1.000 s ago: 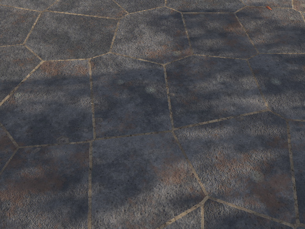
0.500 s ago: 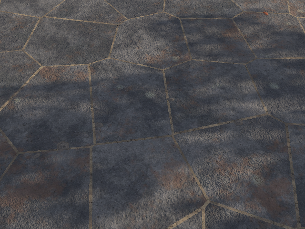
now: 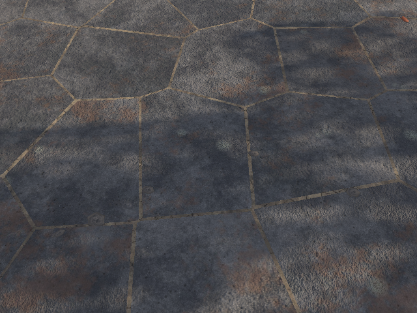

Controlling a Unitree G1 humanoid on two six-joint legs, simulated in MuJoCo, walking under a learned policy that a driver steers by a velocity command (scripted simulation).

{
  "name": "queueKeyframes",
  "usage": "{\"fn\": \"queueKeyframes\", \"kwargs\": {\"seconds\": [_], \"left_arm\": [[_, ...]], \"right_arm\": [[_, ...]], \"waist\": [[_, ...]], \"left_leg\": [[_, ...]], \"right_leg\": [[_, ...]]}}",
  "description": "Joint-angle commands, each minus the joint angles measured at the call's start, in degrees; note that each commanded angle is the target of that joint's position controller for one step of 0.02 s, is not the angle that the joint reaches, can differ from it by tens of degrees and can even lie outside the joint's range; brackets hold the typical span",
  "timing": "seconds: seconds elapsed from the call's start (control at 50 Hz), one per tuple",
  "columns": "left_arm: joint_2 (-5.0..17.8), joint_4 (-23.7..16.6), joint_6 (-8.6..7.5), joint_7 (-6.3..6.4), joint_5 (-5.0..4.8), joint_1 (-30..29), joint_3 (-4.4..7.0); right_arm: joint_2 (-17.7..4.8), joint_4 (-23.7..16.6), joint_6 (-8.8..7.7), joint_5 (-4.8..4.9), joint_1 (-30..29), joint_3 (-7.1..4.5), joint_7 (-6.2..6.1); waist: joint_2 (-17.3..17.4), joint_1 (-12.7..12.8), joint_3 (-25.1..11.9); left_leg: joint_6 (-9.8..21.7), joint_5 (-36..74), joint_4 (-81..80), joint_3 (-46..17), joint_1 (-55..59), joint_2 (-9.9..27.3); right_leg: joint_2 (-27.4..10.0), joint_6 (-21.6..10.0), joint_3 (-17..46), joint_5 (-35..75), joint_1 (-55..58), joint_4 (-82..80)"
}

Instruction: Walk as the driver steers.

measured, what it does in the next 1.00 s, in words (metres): walks ahead: left foot, then right foot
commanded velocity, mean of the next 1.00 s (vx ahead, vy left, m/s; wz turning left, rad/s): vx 0.49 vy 0.00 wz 0.19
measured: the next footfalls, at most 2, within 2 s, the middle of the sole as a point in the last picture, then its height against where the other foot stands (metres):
left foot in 0.20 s outside the picture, level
right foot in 0.74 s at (270, 282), level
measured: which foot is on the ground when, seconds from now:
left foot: up 0.00-0.18, down 0.20-0.74, up 0.76-1.00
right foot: down 0.00-0.22, up 0.24-0.72, down 0.74-1.00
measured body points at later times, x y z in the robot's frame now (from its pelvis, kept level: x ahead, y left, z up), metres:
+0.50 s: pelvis +0.29 +0.06 +0.00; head +0.30 +0.06 +0.45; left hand +0.44 +0.32 -0.11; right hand +0.30 -0.21 -0.13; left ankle +0.27 +0.13 -0.75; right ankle +0.43 -0.13 -0.67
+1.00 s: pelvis +0.57 +0.01 +0.00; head +0.59 +0.01 +0.45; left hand +0.56 +0.29 -0.13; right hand +0.75 -0.24 -0.11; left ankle +0.61 +0.18 -0.67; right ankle +0.57 -0.10 -0.75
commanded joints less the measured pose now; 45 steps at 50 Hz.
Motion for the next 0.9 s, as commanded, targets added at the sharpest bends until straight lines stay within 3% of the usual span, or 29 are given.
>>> {"fn": "queueKeyframes", "kwargs": {"seconds": [0.02,0.08,0.12,0.16,0.18,0.2,0.22,0.24,0.26,0.28,0.3,0.32,0.34,0.36,0.4,0.46,0.54,0.62,0.68,0.7,0.72,0.74,0.76,0.78,0.8,0.82,0.84,0.86,0.9], "left_arm": [[11.1,-1.8,-0.56,0.95,-0.29,1.7,2.18],[11.3,-0.6,-0.44,1.05,-1.07,2.4,2.48],[11.9,-0.5,0.07,1.13,-1.13,1.4,2.91],[13.3,-1.0,0.91,1.15,-0.46,-0.1,3.44],[12.7,-1.2,1.57,1.14,-0.03,-0.7,3.22],[11.4,-2.3,1.75,1.16,0.59,-0.2,2.46],[2.4,-2.6,0.64,0.19,0.24,8.3,0.05],[5.8,-1.6,-1.11,-0.08,-1.02,5.7,0.61],[10.7,-4.1,-2.07,-0.26,-2.84,-0.9,2.04],[11.4,-5.3,-2.53,0.11,-2.85,-4.9,2.08],[11.2,-5.5,-2.44,0.61,-1.92,-6.7,2.45],[10.2,-5.3,-1.75,0.88,-1.35,-5.5,2.65],[8.9,-5.0,-0.96,0.94,-1.13,-4.2,2.53],[7.8,-4.9,-0.33,0.99,-1.03,-3.7,2.4],[7.9,-6.2,0.44,1.16,-0.63,-6.6,2.46],[8.2,-8.9,0.2,1.14,0.03,-13.9,2.48],[6.8,-11.6,-0.81,0.29,-0.22,-23.3,1.74],[7.6,-14.1,-1.72,-1.11,-0.83,-29.6,1.47],[10.3,-14.2,-2.5,-1.65,-0.95,-27.3,2.27],[11.6,-13.2,-2.74,-1.52,-0.93,-23.1,2.93],[14.3,-10.9,-2.95,-1.07,-0.67,-14.7,4.28],[18.5,-9.6,-2.9,-0.5,0.31,-4.3,5.39],[22.2,-8.2,-2.09,-0.65,0.52,-1.7,6.25],[15.4,-9.1,-1.99,-0.69,0.32,-2.8,4.59],[12.0,-9.9,-2.05,-0.49,0.13,-6.8,3.58],[10.8,-10.1,-2.04,-0.53,0.25,-10.6,3.12],[9.3,-10.0,-2.0,-0.63,0.32,-13.1,2.77],[8.8,-9.8,-2.13,-0.63,0.79,-14.6,2.58],[9.0,-9.1,-2.51,-0.61,0.73,-15.4,2.92]], "right_arm": [[-0.7,-6.3,-0.81,0.21,-10.8,0.58,0.41],[-1.8,-8.0,-0.99,0.58,-13.2,0.49,1.02],[-3.3,-8.3,-1.32,0.51,-12.2,-0.03,1.48],[-5.9,-6.7,-1.28,0.52,-5.2,-1.41,1.29],[-8.0,-3.9,-1.01,0.67,4.2,-2.76,0.87],[-10.8,-1.5,-0.68,0.23,14.5,-3.76,0.26],[-15.4,0.4,-0.48,-0.72,20.5,-4.88,0.4],[-10.2,0.3,-0.59,-0.42,19.0,-3.3,0.59],[-7.7,-0.2,-0.9,-0.2,13.3,-2.51,0.52],[-6.4,-1.5,-1.2,-0.37,7.8,-2.03,0.54],[-5.0,-1.8,-1.51,-0.93,4.7,-1.68,0.73],[-3.8,-1.8,-1.91,-1.6,3.3,-1.3,0.86],[-3.1,-1.4,-2.04,-1.64,2.9,-1.18,1.04],[-3.2,-0.9,-2.22,-1.39,3.5,-1.18,1.04],[-4.6,0.3,-2.47,-1.15,5.5,-1.43,0.57],[-6.4,1.5,-2.02,-0.97,9.0,-1.75,-0.7],[-7.4,2.9,-1.17,-0.1,14.2,-1.75,-1.47],[-7.8,4.1,0.12,0.51,18.3,-2.0,-1.87],[-8.8,3.8,0.98,0.54,17.6,-2.69,-2.39],[-9.0,3.4,1.22,0.47,16.6,-2.77,-2.39],[-7.5,2.9,1.28,0.02,16.2,-2.25,-2.26],[-4.1,0.6,1.22,-1.16,15.6,-1.01,-2.14],[2.7,-0.6,0.07,0.02,23.4,0.79,-1.86],[-4.0,0.2,-0.42,1.47,21.5,-0.65,-1.95],[-7.5,-1.1,-0.5,2.23,16.3,-1.77,-2.08],[-6.8,-1.4,-0.29,1.89,14.0,-1.9,-2.35],[-6.1,-1.8,0.08,1.14,12.7,-2.23,-2.44],[-4.9,-2.0,0.78,1.09,13.4,-2.44,-2.23],[-2.3,-3.0,2.14,1.21,13.3,-2.22,-1.86]], "waist": [[-7.1,0.9,7.1],[-7.4,0.0,8.3],[-7.4,-1.8,6.7],[-9.5,-5.9,0.6],[-9.3,-10.4,-5.0],[-6.2,-14.1,-12.4],[10.2,-9.8,-22.2],[9.5,-11.0,-22.1],[7.1,-9.7,-11.3],[1.4,-7.7,-6.0],[-1.2,-5.8,-2.6],[0.3,-3.5,-1.9],[1.4,-2.5,-1.8],[1.6,-2.0,-1.2],[1.1,-2.0,1.0],[-0.5,-3.8,2.8],[-0.9,-7.0,3.9],[-0.4,-8.5,4.6],[1.7,-5.7,2.7],[2.3,-3.1,0.5],[1.5,0.8,-5.3],[-4.0,4.6,-15.3],[-21.3,0.5,-22.6],[-16.0,2.1,-20.4],[-11.9,2.1,-11.9],[-8.0,0.5,-7.6],[-7.4,-0.7,-3.9],[-8.8,-2.4,-2.4],[-8.5,-3.6,-0.6]], "left_leg": [[-0.9,6.8,-10.3,2.6,-0.1,-2.4],[1.0,7.4,-15.1,0.9,0.8,-2.6],[2.8,4.7,-16.8,0.7,2.8,-3.1],[4.9,0.6,-16.0,2.9,12.8,-6.3],[6.5,0.2,-16.4,4.3,24.4,-8.1],[9.4,-1.2,-14.0,-3.9,42.6,-0.8],[19.6,-18.5,-20.3,-33.6,63.0,14.3],[18.7,-25.1,-30.5,-45.6,61.1,15.3],[15.6,-24.2,-31.7,-36.7,52.4,13.8],[14.1,-18.1,-33.1,-28.9,42.5,12.0],[13.3,-11.3,-34.6,-22.8,34.3,10.0],[12.5,-7.3,-36.1,-18.2,29.3,7.8],[12.6,-6.0,-37.6,-15.8,26.5,6.5],[13.1,-4.4,-38.7,-13.7,24.7,6.0],[13.9,-2.1,-40.6,-10.8,22.9,5.8],[13.6,1.1,-41.5,-8.5,25.8,5.4],[11.5,2.3,-40.7,-6.0,27.6,3.5],[11.4,2.5,-36.1,-8.9,34.1,5.8],[9.8,6.2,-31.0,-12.0,37.1,7.8],[9.0,11.7,-26.7,-11.6,36.6,6.8],[7.3,15.2,-16.9,-9.6,33.5,3.3],[5.1,3.4,0.6,-6.4,23.1,-1.4],[1.7,-28.4,19.3,-2.4,1.2,-9.8],[1.8,-30.1,26.7,-8.4,-4.5,-6.4],[2.2,-24.9,27.8,-7.7,-7.1,-3.9],[1.9,-20.0,26.5,-6.5,-5.1,-1.3],[1.6,-16.8,23.7,-6.4,-3.5,0.1],[1.5,-14.6,22.0,-6.6,-0.5,1.6],[1.0,-13.0,20.2,-5.5,1.1,2.4]], "right_leg": [[-12.8,-7.6,6.1,14.7,-6.0,-6.6],[-15.4,-7.1,5.6,16.8,-2.1,-5.8],[-16.9,-6.1,5.1,23.8,2.4,-2.3],[-16.6,-4.8,4.0,43.8,4.9,7.3],[-14.2,-3.5,2.1,50.0,2.6,18.5],[-11.9,-1.9,1.4,38.1,-9.7,34.5],[-0.4,2.2,1.6,1.0,-32.8,58.2],[0.5,0.9,10.3,-17.5,-39.0,65.9],[-2.8,-0.2,9.2,-14.2,-44.1,68.6],[-6.2,-0.8,7.5,-8.3,-42.5,66.1],[-8.5,-0.7,6.6,-4.3,-39.9,62.6],[-10.4,-0.6,7.0,-1.8,-35.7,59.9],[-11.1,-0.3,6.9,-0.8,-33.4,58.3],[-11.4,0.1,6.3,-0.6,-32.8,56.9],[-12.1,1.4,5.6,2.2,-35.6,52.6],[-12.3,3.1,5.0,11.5,-41.4,41.8],[-8.9,3.7,2.6,20.9,-38.5,26.5],[-6.7,3.8,3.4,18.9,-38.1,19.1],[-5.5,2.3,4.0,13.4,-32.0,16.0],[-4.5,1.2,2.9,11.6,-25.6,14.7],[-4.9,-0.8,2.9,11.6,-13.1,14.8],[-15.2,-4.5,12.8,10.8,4.2,17.5],[-28.2,-13.0,37.9,1.4,22.3,11.9],[-26.9,-12.1,41.1,-6.1,19.6,8.0],[-24.8,-9.2,31.0,-4.3,12.2,7.2],[-22.5,-7.8,24.0,1.1,4.5,5.7],[-20.3,-7.2,18.8,4.8,-1.5,3.6],[-18.9,-6.6,14.6,6.7,-5.7,1.6],[-18.3,-7.4,9.4,10.3,-9.6,-1.4]]}}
